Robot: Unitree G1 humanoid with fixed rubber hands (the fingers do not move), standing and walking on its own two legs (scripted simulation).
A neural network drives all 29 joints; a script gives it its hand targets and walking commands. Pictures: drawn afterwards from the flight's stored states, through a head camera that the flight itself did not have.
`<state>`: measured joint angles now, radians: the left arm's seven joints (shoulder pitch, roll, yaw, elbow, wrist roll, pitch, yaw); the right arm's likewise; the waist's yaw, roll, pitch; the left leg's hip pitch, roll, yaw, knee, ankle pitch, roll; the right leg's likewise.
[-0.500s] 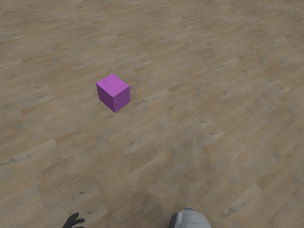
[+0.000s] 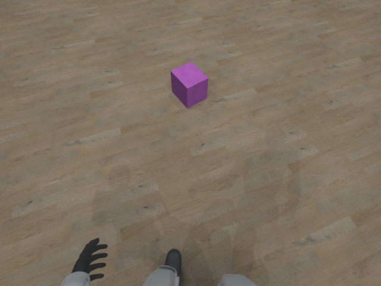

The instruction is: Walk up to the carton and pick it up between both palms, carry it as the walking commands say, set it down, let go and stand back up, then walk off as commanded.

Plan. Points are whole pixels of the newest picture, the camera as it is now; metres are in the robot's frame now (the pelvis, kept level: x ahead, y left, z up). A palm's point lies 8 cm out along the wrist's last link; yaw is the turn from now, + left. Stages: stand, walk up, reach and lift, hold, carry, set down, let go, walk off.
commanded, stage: walk off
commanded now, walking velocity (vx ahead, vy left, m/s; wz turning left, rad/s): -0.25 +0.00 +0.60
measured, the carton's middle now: (189, 85) +1.30 -0.10 -0.67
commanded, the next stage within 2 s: stand in 0.64 s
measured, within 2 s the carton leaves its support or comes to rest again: neither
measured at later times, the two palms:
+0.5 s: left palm out of the picture -0.18 +0.26 -0.13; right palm out of the picture -0.07 -0.26 -0.13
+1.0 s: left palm out of the picture -0.37 +0.19 -0.11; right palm out of the picture -0.16 -0.26 -0.13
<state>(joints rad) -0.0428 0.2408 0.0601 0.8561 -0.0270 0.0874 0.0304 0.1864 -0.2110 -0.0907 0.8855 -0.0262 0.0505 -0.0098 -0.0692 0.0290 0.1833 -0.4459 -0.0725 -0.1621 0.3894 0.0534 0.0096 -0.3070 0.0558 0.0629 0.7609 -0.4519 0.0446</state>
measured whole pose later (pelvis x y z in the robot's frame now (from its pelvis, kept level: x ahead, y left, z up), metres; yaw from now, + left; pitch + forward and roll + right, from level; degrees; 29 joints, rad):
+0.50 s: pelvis -0.21 -0.01 -0.01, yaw +21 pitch -3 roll +1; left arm 0.08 0.21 0.06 0.85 0.03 0.07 0.03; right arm 0.21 -0.25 -0.11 0.94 0.00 0.08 0.03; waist -0.01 -0.05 0.13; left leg -0.15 0.00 0.01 0.61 -0.42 -0.04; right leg -0.39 -0.20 -0.18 0.62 -0.19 0.04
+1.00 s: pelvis -0.33 -0.07 +0.01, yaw +28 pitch -1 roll -1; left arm 0.16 0.22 0.05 0.92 0.00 0.05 0.02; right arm 0.17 -0.21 -0.06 0.95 -0.01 0.05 -0.01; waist -0.02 0.05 0.09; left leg -0.37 -0.04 -0.13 0.50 -0.16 -0.02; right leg -0.14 0.02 -0.05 0.47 -0.30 -0.02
